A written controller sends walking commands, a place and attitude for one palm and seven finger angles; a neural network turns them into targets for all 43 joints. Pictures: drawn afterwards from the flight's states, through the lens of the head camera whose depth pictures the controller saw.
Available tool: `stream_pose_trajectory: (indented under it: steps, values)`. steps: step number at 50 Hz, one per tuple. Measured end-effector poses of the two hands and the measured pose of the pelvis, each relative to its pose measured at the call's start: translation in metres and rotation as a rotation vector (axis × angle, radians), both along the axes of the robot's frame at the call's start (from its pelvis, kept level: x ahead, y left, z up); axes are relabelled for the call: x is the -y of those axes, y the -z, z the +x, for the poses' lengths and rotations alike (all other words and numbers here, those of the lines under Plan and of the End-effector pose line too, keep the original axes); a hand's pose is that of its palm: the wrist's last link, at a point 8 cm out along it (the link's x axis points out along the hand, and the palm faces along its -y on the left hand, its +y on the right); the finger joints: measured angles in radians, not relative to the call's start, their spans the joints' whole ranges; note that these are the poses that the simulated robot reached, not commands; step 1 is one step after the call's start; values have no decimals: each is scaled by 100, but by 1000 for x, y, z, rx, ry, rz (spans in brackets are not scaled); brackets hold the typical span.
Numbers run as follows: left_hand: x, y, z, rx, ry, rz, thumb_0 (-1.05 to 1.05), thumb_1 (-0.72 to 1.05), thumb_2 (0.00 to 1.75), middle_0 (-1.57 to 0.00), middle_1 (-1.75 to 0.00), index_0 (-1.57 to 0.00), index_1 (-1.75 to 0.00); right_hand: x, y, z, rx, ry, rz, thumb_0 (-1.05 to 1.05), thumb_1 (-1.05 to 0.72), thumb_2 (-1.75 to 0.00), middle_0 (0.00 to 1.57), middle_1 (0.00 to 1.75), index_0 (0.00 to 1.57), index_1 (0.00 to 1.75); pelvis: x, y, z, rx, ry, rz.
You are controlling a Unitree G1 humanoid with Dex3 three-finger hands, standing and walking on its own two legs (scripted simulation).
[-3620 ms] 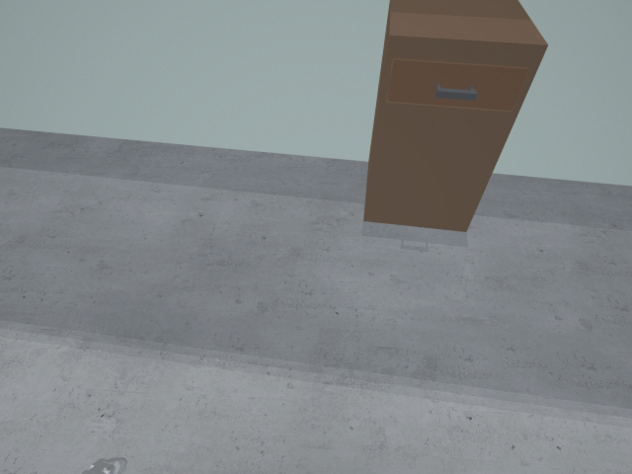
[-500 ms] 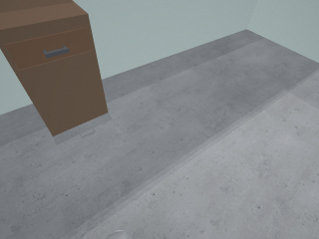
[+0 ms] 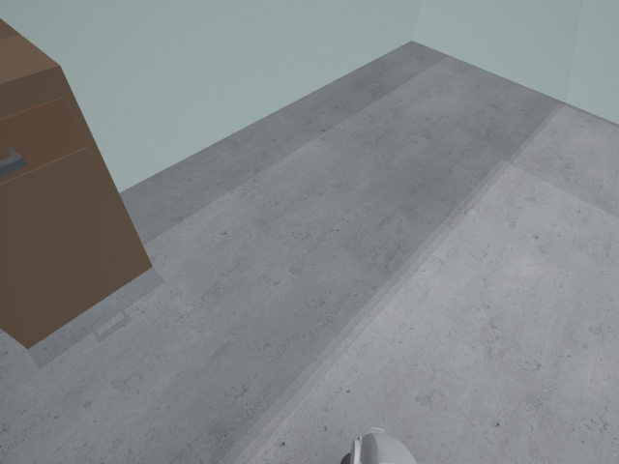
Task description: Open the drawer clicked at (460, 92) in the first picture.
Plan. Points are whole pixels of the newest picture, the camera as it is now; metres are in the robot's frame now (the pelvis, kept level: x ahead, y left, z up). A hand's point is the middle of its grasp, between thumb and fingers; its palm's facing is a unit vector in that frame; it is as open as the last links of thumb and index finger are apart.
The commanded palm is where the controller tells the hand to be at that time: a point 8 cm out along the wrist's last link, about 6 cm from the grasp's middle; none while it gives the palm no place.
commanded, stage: walk to a spot facing it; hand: left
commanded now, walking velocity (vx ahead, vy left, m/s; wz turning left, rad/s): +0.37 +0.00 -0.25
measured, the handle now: out of the picture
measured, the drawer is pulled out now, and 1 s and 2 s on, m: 0.00 0.00 0.00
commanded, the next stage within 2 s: turn to face it in 0.36 s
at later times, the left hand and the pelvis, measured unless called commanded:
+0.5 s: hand (216, 401) +0.25 +0.15 -0.18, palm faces +0.04 -0.99 -0.15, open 7.3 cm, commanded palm none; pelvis +0.23 -0.02 +0.00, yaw -1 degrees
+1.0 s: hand (202, 306) +0.40 +0.20 -0.16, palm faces +0.23 -0.94 -0.25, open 7.4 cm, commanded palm none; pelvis +0.33 -0.02 -0.01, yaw +12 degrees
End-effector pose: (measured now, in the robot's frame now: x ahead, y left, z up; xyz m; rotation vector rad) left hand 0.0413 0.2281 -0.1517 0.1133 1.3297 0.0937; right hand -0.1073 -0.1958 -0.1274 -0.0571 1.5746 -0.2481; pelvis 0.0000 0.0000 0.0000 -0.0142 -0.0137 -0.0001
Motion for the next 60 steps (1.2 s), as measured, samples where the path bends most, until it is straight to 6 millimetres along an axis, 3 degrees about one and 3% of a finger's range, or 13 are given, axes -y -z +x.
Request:
stream_pose_trajectory:
  steps: [5, 7, 9, 13, 19, 24, 29, 32, 36, 43, 49, 53, 60]
  values:
    - [24, 6, 102, 88, 81, 16, 1, 92, 90, -20, -30, -19, -30, -1, 12, 12, -127, 71, 56, 0, -91, -90, 21, 30, 20, 30, 18, 16, 57, -1, 27, -3]
    - [33, 11, 137, 153, 83, 30, 1, 92, 90, -20, -30, -19, -30, 6, 22, 28, -160, 83, 78, 0, -91, -90, 21, 30, 20, 30, 29, 27, 82, 2, 32, 8]
    - [40, 10, 158, 190, 66, 35, 0, 92, 90, -20, -30, -19, -30, 17, 29, 59, -144, 77, 77, 1, -91, -90, 21, 30, 20, 30, 36, 28, 100, 11, 36, 5]
    - [43, -1, 176, 181, 25, 55, -1, 93, 90, -20, -30, -20, -30, 47, 32, 157, 33, 27, 28, 1, -91, -90, 21, 30, 20, 30, 42, 16, 132, 18, 37, -5]
    - [35, -11, 189, 105, 26, 67, -1, 94, 90, -20, -30, -20, -30, 75, 14, 307, 319, -51, -46, 1, -93, -90, 20, 30, 20, 30, 38, 3, 180, 7, 33, -12]
    - [31, -3, 195, 41, -19, 26, 0, 92, 90, -20, -30, -20, -30, 76, 0, 398, 421, -136, -73, 1, -94, -90, 20, 30, 20, 30, 26, 3, 222, 12, 21, -24]
    - [17, 20, 202, -50, -84, -10, 0, 91, 90, -20, -30, -20, -30, 52, 3, 469, 450, -222, -91, 1, -93, -90, 20, 30, 20, 30, 3, 16, 270, 23, -11, -40]
    - [5, 26, 213, -91, -104, -7, 0, 91, 90, -20, -30, -20, -30, 34, 6, 488, 441, -243, -86, 0, -92, -90, 20, 30, 20, 30, -6, 20, 286, 28, -21, -20]
    - [-11, 15, 246, -50, -120, 18, 0, 91, 90, -20, -30, -20, -30, 20, 6, 489, 385, -234, -69, 0, -93, -90, 20, 30, 20, 30, -11, 11, 298, 19, -54, -20]
    - [-26, -8, 306, 95, -156, 78, 0, 91, 90, -20, -30, -19, -30, 30, 7, 492, 296, -255, -46, 0, -94, -90, 21, 30, 21, 30, -7, 4, 313, -7, -122, -10]
    - [-18, -25, 338, 186, -184, 133, 0, 91, 90, -20, -30, -19, -30, 50, 17, 507, 279, -280, -14, 0, -92, -90, 21, 30, 21, 30, 14, 5, 324, -19, -196, 0]
    - [-4, -31, 340, 236, -214, 177, 0, 91, 90, -20, -30, -19, -30, 69, 30, 528, 283, -316, 8, 0, -91, -90, 21, 30, 20, 30, 32, 13, 331, -21, -250, 15]
    - [17, -41, 305, 183, -312, 180, 0, 91, 90, -20, -30, -20, -30, 80, 18, 577, 302, -436, 12, 1, -91, -90, 20, 30, 20, 30, 43, 1, 338, -10, -359, 43]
